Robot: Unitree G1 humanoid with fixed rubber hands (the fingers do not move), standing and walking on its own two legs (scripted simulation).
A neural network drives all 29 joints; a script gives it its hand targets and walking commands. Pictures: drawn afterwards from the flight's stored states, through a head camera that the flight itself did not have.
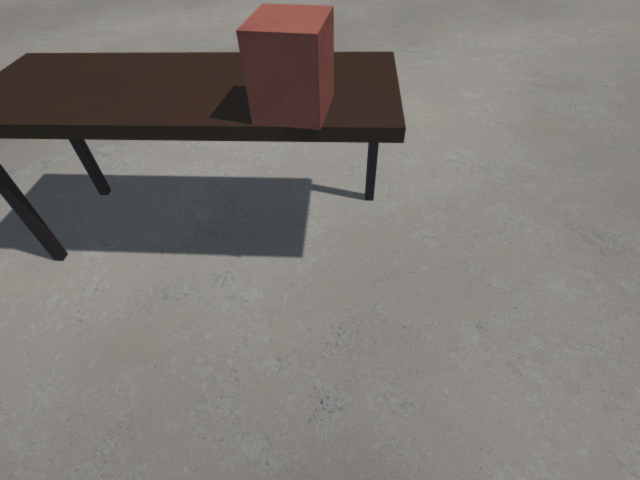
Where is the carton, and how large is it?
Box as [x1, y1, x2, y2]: [236, 3, 333, 129]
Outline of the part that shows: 262,3 236,30 252,123 320,129 333,95 333,6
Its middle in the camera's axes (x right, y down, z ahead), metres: -0.08 -0.48 +1.08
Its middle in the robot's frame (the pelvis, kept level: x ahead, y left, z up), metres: +1.14 +0.13 +0.02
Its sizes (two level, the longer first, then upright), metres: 0.210 0.200 0.250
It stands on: a table, 0.67 m high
